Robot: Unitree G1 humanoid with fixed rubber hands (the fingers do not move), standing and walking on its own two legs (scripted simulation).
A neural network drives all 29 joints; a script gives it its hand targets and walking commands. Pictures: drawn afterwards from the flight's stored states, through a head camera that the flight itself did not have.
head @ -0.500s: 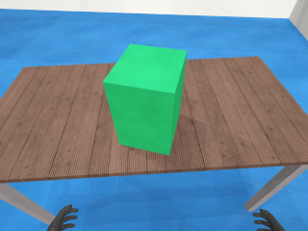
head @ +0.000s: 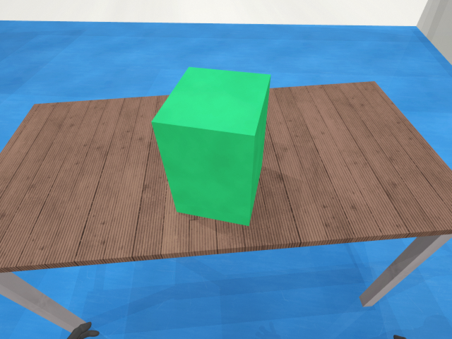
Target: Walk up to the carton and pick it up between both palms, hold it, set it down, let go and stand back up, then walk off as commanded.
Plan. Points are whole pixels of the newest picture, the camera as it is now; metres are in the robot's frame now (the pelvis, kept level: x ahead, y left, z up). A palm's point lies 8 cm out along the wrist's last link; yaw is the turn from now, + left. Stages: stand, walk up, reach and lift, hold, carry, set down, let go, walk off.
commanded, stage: stand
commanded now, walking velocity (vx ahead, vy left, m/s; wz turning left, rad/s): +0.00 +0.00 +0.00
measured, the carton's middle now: (219, 149) +0.51 +0.04 +0.05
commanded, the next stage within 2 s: walk off in 0.96 s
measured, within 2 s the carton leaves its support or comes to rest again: neither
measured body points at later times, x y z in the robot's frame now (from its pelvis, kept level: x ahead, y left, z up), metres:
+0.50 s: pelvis -0.01 +0.00 +0.00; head -0.01 +0.00 +0.45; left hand +0.08 +0.32 -0.11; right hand +0.08 -0.32 -0.12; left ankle +0.00 +0.12 -0.75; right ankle -0.01 -0.12 -0.75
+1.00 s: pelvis +0.00 +0.00 +0.00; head +0.00 -0.01 +0.45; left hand +0.10 +0.32 -0.11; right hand +0.08 -0.32 -0.12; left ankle +0.00 +0.12 -0.75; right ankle -0.01 -0.12 -0.75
